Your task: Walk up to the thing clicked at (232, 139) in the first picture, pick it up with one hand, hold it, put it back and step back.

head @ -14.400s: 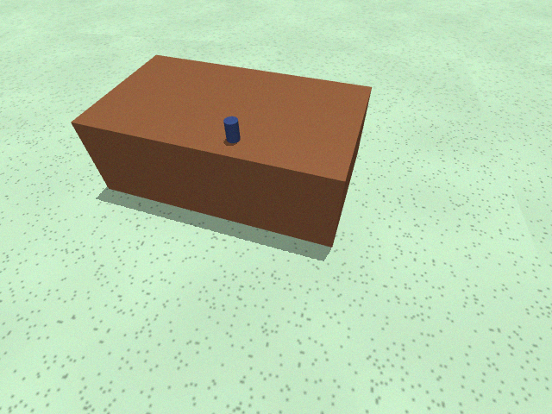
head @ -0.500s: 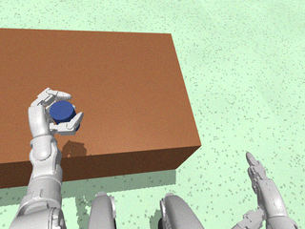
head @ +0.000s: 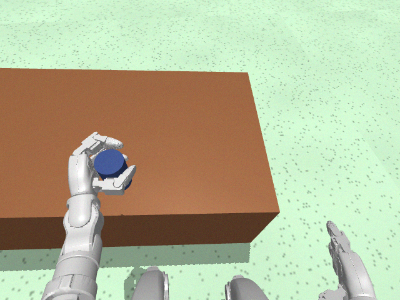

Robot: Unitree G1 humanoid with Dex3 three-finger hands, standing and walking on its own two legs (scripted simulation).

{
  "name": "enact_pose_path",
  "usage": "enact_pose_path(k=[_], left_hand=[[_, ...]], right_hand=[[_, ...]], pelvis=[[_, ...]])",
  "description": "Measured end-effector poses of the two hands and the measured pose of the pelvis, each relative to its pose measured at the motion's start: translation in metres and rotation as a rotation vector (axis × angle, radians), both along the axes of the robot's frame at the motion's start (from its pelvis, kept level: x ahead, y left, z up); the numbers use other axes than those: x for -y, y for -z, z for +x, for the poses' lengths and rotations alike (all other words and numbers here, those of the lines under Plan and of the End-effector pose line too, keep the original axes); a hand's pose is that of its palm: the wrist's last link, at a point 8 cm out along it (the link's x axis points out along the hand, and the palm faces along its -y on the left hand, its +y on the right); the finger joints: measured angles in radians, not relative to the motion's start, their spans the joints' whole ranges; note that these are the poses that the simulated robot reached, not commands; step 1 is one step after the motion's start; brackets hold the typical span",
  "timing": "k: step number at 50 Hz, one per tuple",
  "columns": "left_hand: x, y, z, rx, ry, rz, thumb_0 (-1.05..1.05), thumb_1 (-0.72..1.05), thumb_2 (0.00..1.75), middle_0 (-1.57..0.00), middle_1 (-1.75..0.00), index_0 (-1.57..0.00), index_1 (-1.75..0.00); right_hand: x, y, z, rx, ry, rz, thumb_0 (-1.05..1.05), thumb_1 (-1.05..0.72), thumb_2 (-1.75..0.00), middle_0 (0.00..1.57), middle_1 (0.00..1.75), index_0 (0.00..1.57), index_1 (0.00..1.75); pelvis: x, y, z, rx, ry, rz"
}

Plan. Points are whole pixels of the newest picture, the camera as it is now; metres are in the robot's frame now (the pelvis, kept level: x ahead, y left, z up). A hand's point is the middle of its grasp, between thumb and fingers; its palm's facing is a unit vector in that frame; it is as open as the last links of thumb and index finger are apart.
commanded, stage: lift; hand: left
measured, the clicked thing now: (114, 171) +0.37 +0.18 +0.01
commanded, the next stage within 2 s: hold in 0.52 s
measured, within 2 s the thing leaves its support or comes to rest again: neither
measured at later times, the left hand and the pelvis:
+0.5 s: hand (116, 163) +0.36 +0.16 +0.06, palm faces +0.17 -0.99 +0.00, open 8.1 cm; pelvis +0.01 -0.01 +0.02, yaw +0 degrees
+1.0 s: hand (114, 160) +0.35 +0.16 +0.09, palm faces +0.18 -0.98 +0.00, open 8.1 cm; pelvis +0.02 +0.00 +0.03, yaw +0 degrees
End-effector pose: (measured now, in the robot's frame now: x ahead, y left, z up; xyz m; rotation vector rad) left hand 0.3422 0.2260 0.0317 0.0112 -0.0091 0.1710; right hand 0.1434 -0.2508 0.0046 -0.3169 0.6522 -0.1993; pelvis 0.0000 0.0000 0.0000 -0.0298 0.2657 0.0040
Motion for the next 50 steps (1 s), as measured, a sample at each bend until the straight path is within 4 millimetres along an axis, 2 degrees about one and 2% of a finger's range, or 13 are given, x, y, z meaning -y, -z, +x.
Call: enact_pose_path(k=[22,50], left_hand=[[0.012,-0.03,-0.012,0.003,0.002,-0.006,0.0,-0.21,1.12,-0.8,-1.17,-0.84,-1.17],[0.017,-0.056,-0.02,0.006,-0.01,-0.009,0.0,-0.21,1.12,-0.8,-1.17,-0.84,-1.17]], right_hand=[[0.008,0.001,0.009,-0.029,0.028,0.035,-0.01,0.55,-0.04,0.05,0.05,0.06,0.05],[0.01,-0.003,0.014,-0.024,0.045,0.05,-0.01,0.54,-0.05,0.05,0.05,0.06,0.05]], pelvis=[[0.005,-0.018,0.01,0.047,0.005,0.02],[0.005,-0.031,0.016,0.09,0.005,0.023]])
